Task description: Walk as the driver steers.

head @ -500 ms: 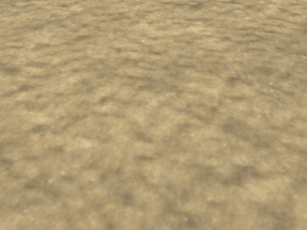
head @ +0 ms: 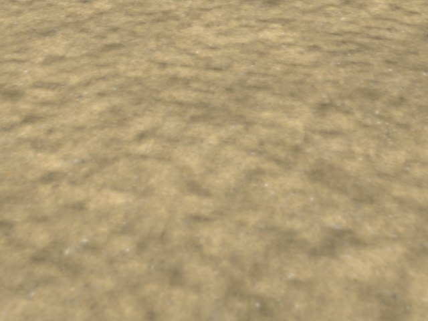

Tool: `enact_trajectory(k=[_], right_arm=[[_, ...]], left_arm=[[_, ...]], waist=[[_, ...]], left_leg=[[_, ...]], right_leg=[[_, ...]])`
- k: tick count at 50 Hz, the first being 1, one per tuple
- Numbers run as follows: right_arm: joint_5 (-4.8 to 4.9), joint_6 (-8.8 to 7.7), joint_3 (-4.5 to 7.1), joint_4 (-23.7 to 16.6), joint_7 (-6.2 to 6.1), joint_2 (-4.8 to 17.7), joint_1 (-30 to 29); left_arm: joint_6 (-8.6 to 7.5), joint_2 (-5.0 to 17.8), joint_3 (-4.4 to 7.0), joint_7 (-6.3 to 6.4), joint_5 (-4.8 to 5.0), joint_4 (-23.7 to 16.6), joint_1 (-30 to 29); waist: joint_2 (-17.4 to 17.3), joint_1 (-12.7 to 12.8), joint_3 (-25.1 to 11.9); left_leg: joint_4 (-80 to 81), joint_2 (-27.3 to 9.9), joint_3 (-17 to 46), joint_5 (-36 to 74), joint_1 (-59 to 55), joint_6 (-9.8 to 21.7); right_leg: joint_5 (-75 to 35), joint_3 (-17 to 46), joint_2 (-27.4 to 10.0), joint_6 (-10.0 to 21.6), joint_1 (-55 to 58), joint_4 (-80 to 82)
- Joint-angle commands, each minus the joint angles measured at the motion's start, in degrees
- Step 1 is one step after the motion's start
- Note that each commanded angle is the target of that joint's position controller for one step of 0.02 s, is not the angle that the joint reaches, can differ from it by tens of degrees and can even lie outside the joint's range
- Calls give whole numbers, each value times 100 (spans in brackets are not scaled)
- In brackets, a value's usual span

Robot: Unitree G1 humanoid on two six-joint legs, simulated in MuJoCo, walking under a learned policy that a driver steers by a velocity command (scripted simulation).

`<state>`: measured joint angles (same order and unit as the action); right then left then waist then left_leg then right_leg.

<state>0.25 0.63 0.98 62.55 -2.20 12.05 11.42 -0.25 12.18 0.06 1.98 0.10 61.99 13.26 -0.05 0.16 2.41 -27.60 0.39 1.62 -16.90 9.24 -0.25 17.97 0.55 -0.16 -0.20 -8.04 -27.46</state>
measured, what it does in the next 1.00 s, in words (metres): walks ahead: right foot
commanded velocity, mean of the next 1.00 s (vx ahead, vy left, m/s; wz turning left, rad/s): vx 0.16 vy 0.00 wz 0.00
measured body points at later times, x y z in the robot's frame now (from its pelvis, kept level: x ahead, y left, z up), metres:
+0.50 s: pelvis +0.00 +0.00 -0.01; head +0.00 +0.00 +0.44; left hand -0.02 +0.25 -0.16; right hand +0.00 -0.24 -0.16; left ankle -0.03 +0.12 -0.73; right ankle -0.04 -0.12 -0.74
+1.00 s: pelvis +0.17 +0.00 -0.02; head +0.20 +0.00 +0.43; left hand +0.36 +0.24 -0.12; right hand +0.09 -0.24 -0.16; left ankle +0.00 +0.12 -0.72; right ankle +0.28 -0.08 -0.74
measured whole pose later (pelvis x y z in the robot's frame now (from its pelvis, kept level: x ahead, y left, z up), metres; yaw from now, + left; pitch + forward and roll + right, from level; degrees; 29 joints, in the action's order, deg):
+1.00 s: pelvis +0.17 +0.00 -0.02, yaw +1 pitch +1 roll +1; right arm -0.2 -3.6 0.5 62.7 -1.5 11.8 24.9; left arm -4.6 12.5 2.0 -0.6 -0.2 51.3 -0.1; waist 0.3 -2.8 2.9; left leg -32.8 1.0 -0.4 -27.5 0.7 0.3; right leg 4.2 -2.5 1.1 4.1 -26.4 -30.5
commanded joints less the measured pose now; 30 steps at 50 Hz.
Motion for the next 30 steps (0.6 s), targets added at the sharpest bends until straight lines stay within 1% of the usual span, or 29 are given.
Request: enact_trajectory(k=[1, 16, 17, 18, 19, 20, 21, 22, 23, 24, 25, 26, 27, 28, 29, 30], right_arm=[[-5, -20, 94, -67, -30, 558, 250], [-15, -33, 74, 63, -63, 462, 436], [-18, -30, 57, 126, -66, 390, 555], [14, -23, 69, 146, -76, 397, 597], [43, -29, 93, 120, -87, 451, 596], [44, -64, 102, 57, -88, 470, 536], [49, -136, 91, -16, -72, 409, 469], [60, -235, 71, -83, -37, 304, 397], [70, -341, 48, -151, 12, 185, 320], [95, -428, 30, -207, 64, 93, 293], [117, -493, 40, -252, 110, 135, 255], [141, -543, 50, -259, 143, 144, 340], [163, -578, 45, -196, 160, 88, 595], [169, -599, 75, -9, 159, 94, 1065], [121, -594, 157, 210, 149, 269, 1560], [102, -603, 307, 390, 134, 748, 2387]], left_arm=[[-21, 565, 105, 26, -5, -65, 324], [-32, 447, 117, 47, -12, 24, 514], [-26, 385, 105, 53, -13, 86, 631], [-10, 429, 130, 69, 21, 100, 667], [-4, 543, 172, 87, 57, 65, 658], [-24, 602, 195, 95, 75, 10, 655], [-78, 649, 214, 86, 97, -24, 723], [-150, 728, 251, 64, 128, -17, 894], [-216, 866, 310, 38, 150, 17, 1107], [-260, 1014, 372, 17, 156, 18, 1173], [-291, 1013, 386, 0, 147, -52, 1073], [-316, 975, 378, -19, 139, -163, 847], [-320, 967, 373, -42, 179, -284, 550], [-303, 929, 360, -62, 226, -420, 209], [-313, 831, 342, -70, 227, -530, 23], [-379, 470, 248, -98, 187, -642, -110]], waist=[[5, -3, -43], [9, -11, 124], [23, -14, -15], [63, -10, 57], [131, -2, 249], [182, 21, 526], [283, 62, 724], [463, 135, 791], [764, 202, 749], [1052, 190, 702], [994, 137, 769], [918, -8, 802], [915, -215, 815], [802, -476, 800], [427, -615, 675], [-811, -850, 296]], left_leg=[[314, -109, 62, 1777, -94, 97], [421, -95, 30, 1064, 142, 62], [420, -23, -49, 493, 95, 71], [296, 107, -167, -430, 218, 122], [154, 180, -215, -1426, 501, 200], [56, 165, -172, -2012, 844, 282], [-89, 119, -130, -2113, 1131, 342], [-382, 100, -153, -1856, 1399, 348], [-872, 137, -308, -1386, 1624, 318], [-1427, 96, -410, -943, 1688, 328], [-1693, -54, -286, -879, 1624, 416], [-1563, -115, -269, -1022, 1438, 514], [-902, -122, -334, -1039, 936, 613], [-16, -20, -418, -700, -28, 653], [294, -22, -195, -247, -807, 583], [1028, -968, 1378, -777, -1659, 874]], right_leg=[[-1701, 54, -91, 62, -169, 377], [-1015, 64, -68, 86, -398, 501], [-423, 12, -9, 104, -349, 531], [564, -8, 61, 184, -448, 515], [1636, 97, 33, 313, -668, 529], [2390, 324, -105, 453, -917, 641], [2756, 655, -322, 606, -1012, 783], [2908, 1107, -616, 789, -876, 971], [3070, 1728, -1037, 1027, -643, 1276], [3166, 2411, -1523, 1294, -586, 1612], [3057, 2746, -1754, 1433, -822, 1786], [2830, 2634, -1737, 1386, -1002, 1788], [2591, 2254, -1561, 1225, -1269, 1644], [2185, 1672, -1178, 973, -1750, 1325], [1405, 1066, -719, 734, -2117, 597], [545, 60, -50, 365, -2794, -1307]])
